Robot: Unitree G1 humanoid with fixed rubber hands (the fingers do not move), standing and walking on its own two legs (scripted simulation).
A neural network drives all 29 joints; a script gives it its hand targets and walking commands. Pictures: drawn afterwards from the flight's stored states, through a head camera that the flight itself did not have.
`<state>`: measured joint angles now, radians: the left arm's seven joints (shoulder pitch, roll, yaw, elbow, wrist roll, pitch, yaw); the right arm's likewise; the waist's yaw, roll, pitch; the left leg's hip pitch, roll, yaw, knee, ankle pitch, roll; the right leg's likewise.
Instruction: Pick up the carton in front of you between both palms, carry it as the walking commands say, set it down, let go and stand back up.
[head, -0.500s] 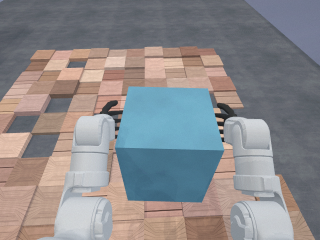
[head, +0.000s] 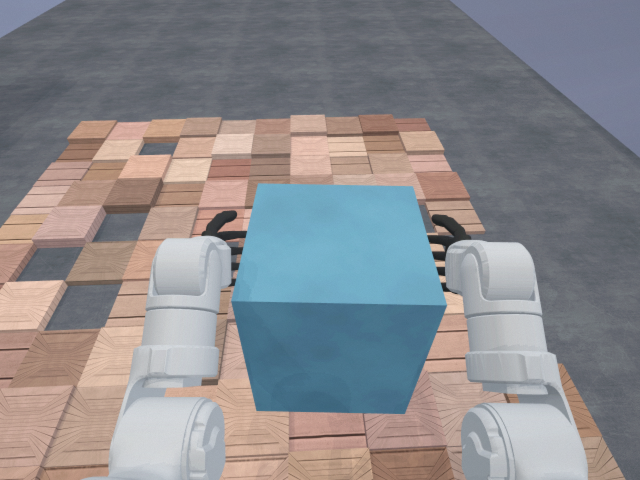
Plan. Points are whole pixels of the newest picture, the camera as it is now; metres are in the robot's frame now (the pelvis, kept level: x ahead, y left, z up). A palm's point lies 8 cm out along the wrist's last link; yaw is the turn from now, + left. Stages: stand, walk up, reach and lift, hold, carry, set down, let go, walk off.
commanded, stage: carry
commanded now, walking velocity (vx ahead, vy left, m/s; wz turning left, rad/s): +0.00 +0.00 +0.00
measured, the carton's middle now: (332, 301) +0.35 +0.00 +0.05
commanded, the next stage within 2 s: none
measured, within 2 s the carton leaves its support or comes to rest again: neither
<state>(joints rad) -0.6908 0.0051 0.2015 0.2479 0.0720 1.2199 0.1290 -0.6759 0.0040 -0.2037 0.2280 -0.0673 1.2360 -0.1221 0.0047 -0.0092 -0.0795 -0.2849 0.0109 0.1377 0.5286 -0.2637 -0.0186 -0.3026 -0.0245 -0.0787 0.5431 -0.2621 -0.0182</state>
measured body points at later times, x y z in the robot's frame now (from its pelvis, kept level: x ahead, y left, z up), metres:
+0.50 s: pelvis -0.01 +0.01 +0.00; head -0.02 +0.01 +0.45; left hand +0.35 +0.16 +0.12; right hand +0.35 -0.14 +0.12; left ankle +0.01 +0.09 -0.73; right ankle +0.01 -0.11 -0.73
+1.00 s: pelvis +0.01 +0.00 +0.01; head -0.01 +0.00 +0.46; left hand +0.36 +0.16 +0.12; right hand +0.35 -0.15 +0.11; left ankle +0.01 +0.09 -0.73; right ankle +0.01 -0.11 -0.72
